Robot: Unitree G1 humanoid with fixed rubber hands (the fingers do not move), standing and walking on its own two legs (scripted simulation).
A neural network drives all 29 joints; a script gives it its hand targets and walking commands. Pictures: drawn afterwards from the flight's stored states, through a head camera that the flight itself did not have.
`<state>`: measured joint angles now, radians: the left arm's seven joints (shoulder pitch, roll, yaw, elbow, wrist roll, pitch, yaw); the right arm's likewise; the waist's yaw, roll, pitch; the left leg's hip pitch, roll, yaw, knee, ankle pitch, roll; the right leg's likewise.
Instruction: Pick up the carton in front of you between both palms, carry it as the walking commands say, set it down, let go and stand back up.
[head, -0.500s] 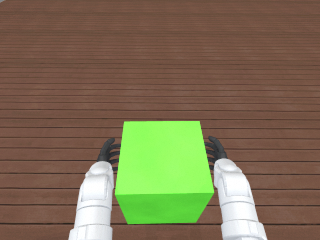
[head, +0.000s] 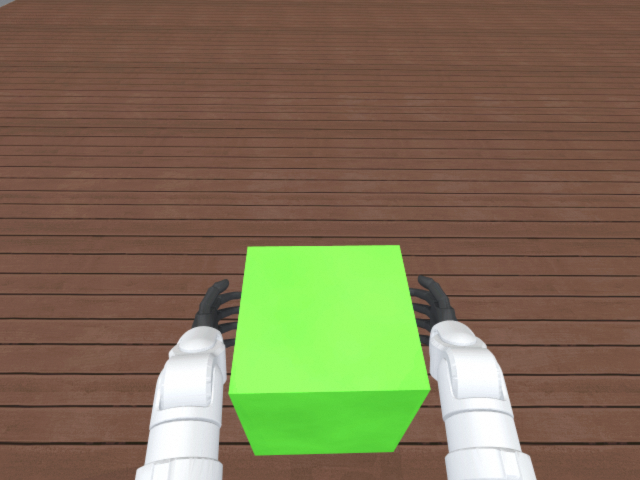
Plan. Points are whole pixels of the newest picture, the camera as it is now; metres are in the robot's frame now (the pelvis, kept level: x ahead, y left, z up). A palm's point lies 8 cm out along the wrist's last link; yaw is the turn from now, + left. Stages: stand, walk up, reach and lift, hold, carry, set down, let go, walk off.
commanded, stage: carry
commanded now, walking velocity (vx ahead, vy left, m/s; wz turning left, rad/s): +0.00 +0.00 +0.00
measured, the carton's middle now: (324, 354) +0.30 +0.00 -0.04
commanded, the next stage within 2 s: hold in 0.34 s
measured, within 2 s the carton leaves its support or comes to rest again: neither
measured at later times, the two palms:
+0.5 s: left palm (215, 348) +0.27 +0.14 +0.04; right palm (456, 346) +0.27 -0.16 +0.04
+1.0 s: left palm (222, 333) +0.29 +0.13 +0.05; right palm (468, 355) +0.25 -0.17 +0.05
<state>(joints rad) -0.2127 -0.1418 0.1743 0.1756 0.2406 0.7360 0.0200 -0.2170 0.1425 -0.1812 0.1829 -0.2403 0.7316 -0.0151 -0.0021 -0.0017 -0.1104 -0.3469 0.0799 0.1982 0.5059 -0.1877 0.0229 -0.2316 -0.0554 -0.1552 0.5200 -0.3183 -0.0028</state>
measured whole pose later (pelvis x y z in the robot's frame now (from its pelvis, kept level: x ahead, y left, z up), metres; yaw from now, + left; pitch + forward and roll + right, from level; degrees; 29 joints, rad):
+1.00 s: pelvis -0.02 +0.02 +0.01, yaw -8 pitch -8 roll +0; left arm -0.29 -0.16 0.24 0.27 0.31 0.73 0.00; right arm -0.30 0.16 -0.26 0.32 -0.29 0.69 0.01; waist 0.00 -0.03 0.03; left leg -0.11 -0.02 0.00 0.40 -0.15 0.02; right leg -0.05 0.01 0.08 0.43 -0.24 0.01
